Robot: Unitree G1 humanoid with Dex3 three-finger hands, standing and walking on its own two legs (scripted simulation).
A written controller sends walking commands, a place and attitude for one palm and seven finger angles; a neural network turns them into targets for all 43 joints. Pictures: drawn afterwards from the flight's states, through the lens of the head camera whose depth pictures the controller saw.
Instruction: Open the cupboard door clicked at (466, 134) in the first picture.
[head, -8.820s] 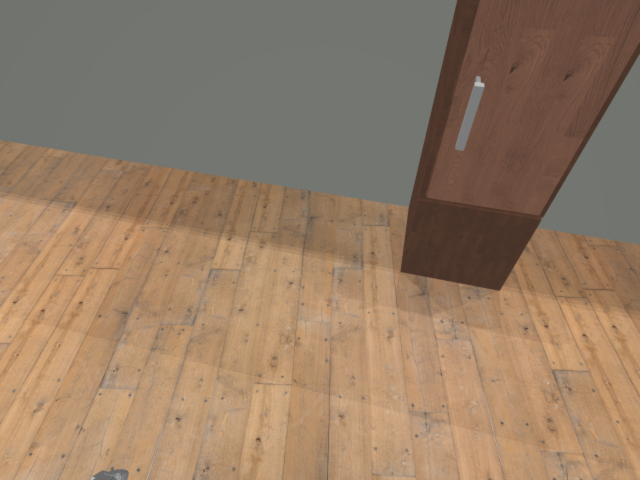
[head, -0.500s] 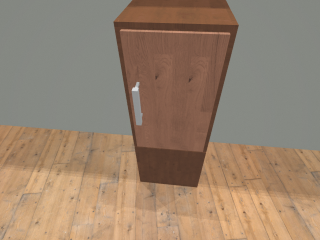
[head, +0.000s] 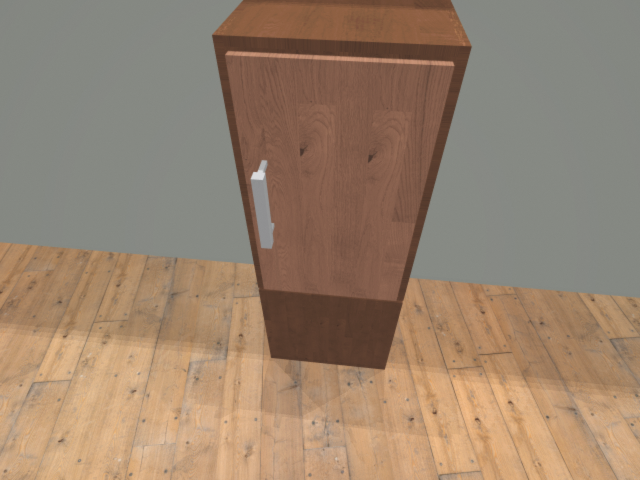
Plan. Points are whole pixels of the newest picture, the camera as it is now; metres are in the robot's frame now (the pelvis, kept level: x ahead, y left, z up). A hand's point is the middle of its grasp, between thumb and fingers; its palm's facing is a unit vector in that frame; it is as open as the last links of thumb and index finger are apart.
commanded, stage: look again from close up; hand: left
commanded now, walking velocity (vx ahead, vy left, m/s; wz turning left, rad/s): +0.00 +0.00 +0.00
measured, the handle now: (265, 206) +0.61 +0.14 -0.02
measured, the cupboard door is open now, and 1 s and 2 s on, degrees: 0 0 0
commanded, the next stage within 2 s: come to a stop and stand still in 0.22 s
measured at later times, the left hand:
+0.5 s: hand out of the picture +0.05 +0.17 -0.17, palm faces +0.04 -0.98 -0.20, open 7.3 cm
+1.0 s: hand out of the picture +0.13 +0.25 -0.14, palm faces +0.02 -0.93 -0.36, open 7.4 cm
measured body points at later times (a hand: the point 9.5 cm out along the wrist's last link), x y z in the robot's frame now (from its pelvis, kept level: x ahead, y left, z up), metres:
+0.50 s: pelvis +0.04 -0.01 +0.01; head +0.05 -0.01 +0.46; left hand +0.05 +0.22 -0.15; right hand +0.05 -0.23 -0.15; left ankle +0.01 +0.11 -0.73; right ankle +0.09 -0.13 -0.73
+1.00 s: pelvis +0.05 +0.00 +0.00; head +0.02 +0.00 +0.45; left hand +0.13 +0.30 -0.12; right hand +0.14 -0.30 -0.12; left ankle +0.01 +0.11 -0.73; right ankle +0.09 -0.13 -0.73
